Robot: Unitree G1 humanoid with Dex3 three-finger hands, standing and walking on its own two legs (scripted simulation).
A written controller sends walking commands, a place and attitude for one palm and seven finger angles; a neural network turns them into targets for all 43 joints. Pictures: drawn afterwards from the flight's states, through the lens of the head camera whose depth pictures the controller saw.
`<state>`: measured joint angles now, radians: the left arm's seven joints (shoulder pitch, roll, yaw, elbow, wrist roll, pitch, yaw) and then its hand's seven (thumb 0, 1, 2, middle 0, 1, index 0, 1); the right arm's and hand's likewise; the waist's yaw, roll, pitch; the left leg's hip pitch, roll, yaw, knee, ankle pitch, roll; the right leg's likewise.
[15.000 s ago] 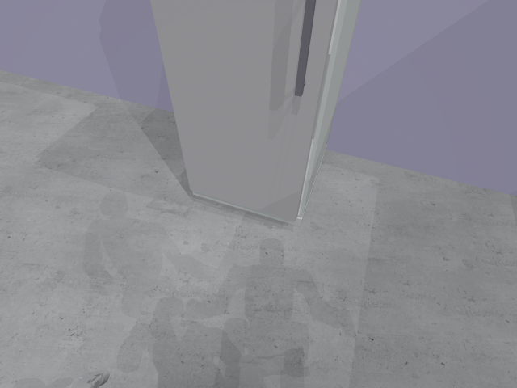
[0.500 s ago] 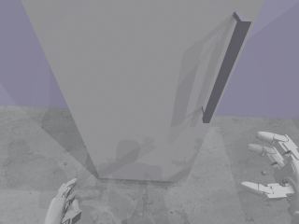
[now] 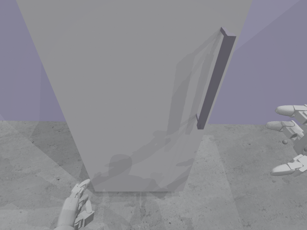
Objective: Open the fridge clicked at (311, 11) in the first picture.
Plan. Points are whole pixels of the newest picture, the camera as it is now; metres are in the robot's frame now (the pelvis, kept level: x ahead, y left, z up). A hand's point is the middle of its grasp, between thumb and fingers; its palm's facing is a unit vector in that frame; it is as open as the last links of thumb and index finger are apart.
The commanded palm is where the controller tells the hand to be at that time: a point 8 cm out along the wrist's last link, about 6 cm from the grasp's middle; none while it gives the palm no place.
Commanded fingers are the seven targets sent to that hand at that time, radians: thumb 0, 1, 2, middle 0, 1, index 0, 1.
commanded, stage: raise the hand to about handle height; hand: right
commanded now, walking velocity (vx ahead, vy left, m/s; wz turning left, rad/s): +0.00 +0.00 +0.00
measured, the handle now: (210, 85) +0.48 -0.16 +0.16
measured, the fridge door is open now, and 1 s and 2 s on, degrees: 0 0 0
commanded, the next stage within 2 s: move the hooked fingers beside the handle in 0.56 s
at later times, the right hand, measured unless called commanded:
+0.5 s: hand (278, 130) +0.29 -0.26 +0.18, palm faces +0.05 +1.00 -0.07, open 14.0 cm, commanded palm +0.26 -0.31 +0.18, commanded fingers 0.00 0.50 -0.30 0.30 1.20 0.30 1.20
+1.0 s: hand (267, 120) +0.32 -0.26 +0.18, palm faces +0.03 +1.00 -0.04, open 14.0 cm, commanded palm +0.30 -0.30 +0.18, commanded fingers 0.00 0.50 -0.30 0.30 1.20 0.30 1.20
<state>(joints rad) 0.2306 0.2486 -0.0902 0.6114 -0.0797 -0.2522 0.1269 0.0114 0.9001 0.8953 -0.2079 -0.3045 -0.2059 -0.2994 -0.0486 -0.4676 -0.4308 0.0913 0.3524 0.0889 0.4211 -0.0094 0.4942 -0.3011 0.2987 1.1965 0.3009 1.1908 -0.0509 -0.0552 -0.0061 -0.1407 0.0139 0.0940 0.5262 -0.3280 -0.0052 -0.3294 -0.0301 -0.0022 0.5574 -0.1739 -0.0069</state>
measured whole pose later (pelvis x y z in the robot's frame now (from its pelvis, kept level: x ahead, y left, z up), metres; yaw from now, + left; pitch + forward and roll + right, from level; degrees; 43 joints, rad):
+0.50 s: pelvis +0.01 +0.01 +0.00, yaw +1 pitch -3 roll +1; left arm 0.24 0.27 -0.06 0.60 -0.09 -0.23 0.12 0.01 0.90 0.90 -0.21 -0.30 -0.20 -0.30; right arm -0.09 -0.47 -0.47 0.12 0.35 0.14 0.43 -0.01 0.50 -0.30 0.30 1.20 0.30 1.20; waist -0.04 -0.05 -0.02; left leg -0.12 0.01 0.08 0.51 -0.33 0.00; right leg -0.30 -0.04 -0.02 0.53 -0.18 0.00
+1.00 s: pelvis +0.01 +0.01 +0.00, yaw +1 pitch -2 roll +1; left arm 0.23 0.26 -0.07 0.61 -0.09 -0.19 0.12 0.01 0.90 0.90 -0.21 -0.30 -0.20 -0.30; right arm -0.22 -0.47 -0.42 0.25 0.33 0.14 0.42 -0.01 0.50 -0.30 0.30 1.20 0.30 1.20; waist -0.03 -0.05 -0.01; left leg -0.13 0.01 0.08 0.50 -0.32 0.00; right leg -0.31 -0.04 -0.02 0.52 -0.17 0.00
